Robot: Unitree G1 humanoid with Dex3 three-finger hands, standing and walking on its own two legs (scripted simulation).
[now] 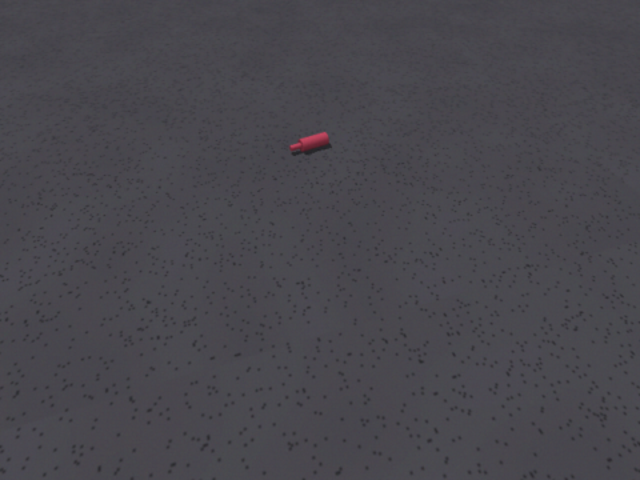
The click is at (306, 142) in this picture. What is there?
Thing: lying bottle
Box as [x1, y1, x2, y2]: [289, 132, 328, 151]
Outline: 328,137 325,132 301,138 298,140 296,144 290,145 289,147 290,150 298,148 302,151 328,143
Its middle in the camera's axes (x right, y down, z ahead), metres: -0.05 -0.49 +2.03
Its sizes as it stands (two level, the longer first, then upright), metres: 0.209 0.067 0.067
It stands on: the floor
